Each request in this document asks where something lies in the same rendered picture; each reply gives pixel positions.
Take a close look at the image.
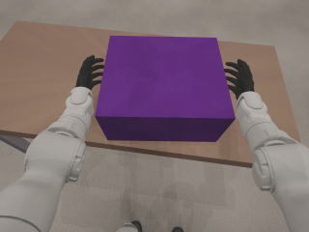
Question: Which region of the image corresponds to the right robot upper arm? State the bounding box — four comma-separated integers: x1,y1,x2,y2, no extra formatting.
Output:
252,143,309,232

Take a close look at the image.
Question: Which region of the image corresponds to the right robot forearm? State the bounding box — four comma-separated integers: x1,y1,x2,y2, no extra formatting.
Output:
235,91,309,156

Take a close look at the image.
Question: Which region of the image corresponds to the robot left shin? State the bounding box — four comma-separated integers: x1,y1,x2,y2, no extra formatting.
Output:
123,223,137,230

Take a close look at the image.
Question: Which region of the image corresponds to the table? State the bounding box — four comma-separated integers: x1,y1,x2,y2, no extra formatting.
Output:
0,20,301,168

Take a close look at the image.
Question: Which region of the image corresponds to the robot left hand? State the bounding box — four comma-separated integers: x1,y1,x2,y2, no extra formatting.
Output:
75,55,104,91

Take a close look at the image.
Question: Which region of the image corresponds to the left robot forearm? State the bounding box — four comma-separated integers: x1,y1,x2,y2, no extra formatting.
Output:
24,86,95,172

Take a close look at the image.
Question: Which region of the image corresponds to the left robot foot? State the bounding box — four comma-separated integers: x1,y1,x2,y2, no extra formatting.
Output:
132,220,142,232

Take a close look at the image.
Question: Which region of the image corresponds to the carton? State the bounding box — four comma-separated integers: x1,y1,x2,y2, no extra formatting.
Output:
95,36,236,142

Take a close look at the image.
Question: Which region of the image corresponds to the robot right hand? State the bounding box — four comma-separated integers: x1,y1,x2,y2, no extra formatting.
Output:
224,59,255,100

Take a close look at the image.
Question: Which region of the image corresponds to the left robot upper arm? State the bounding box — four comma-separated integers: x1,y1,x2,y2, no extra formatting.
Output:
0,130,87,232

